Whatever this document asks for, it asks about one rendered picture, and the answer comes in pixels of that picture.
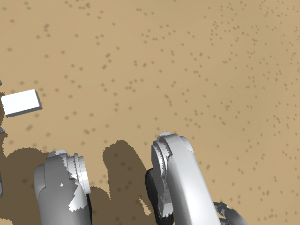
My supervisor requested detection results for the right robot foot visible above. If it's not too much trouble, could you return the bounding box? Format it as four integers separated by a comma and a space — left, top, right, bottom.
145, 168, 174, 225

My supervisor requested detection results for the small box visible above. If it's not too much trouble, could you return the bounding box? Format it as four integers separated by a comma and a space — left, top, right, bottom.
0, 89, 43, 117

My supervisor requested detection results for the right robot hand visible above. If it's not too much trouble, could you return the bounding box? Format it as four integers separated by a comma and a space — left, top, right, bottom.
213, 202, 248, 225

